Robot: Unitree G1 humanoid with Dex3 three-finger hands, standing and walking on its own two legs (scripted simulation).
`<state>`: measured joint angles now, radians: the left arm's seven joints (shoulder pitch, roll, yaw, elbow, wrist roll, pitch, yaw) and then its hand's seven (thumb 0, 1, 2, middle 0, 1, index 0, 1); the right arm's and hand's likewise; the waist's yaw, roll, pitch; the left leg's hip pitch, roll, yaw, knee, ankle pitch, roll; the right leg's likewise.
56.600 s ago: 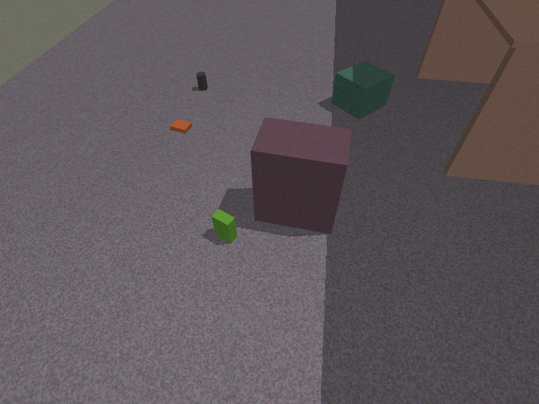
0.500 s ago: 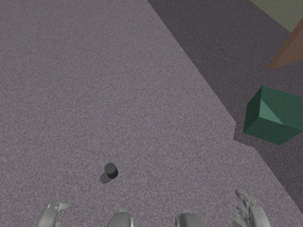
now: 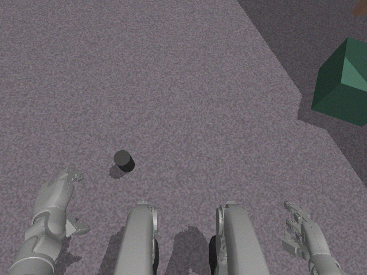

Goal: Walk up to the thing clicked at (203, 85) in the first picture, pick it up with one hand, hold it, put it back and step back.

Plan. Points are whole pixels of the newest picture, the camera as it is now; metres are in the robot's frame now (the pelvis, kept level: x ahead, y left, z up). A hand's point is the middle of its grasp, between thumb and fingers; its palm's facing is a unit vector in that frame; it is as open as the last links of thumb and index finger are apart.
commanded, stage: rise first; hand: left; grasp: from above
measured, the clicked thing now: (124, 161) +0.48 +0.25 -0.48
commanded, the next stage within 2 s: approach in 1.64 s
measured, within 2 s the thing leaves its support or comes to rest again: neither
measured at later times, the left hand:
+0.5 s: hand (92, 179) +0.36 +0.29 -0.28, palm faces -0.48 -0.17 -0.86, open 14.0 cm
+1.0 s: hand (102, 170) +0.41 +0.29 -0.34, palm faces -0.46 -0.01 -0.89, open 14.0 cm
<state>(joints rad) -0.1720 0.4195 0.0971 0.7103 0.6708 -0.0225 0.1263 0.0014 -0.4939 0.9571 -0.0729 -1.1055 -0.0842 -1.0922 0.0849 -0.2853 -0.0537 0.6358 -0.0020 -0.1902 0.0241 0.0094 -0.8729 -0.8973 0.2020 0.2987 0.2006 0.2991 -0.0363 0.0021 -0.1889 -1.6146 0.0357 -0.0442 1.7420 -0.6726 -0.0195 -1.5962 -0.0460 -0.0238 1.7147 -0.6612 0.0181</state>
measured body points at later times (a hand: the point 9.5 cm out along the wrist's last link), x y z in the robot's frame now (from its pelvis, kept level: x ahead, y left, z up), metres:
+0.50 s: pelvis -0.04 +0.01 -0.13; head +0.17 +0.04 +0.26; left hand +0.38 +0.30 -0.23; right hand +0.03 -0.28 -0.25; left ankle +0.05 +0.13 -0.51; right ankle +0.06 -0.13 -0.51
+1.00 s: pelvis -0.04 +0.01 -0.18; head +0.19 +0.05 +0.20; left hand +0.43 +0.28 -0.29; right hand +0.02 -0.28 -0.30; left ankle +0.05 +0.13 -0.51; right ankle +0.06 -0.13 -0.51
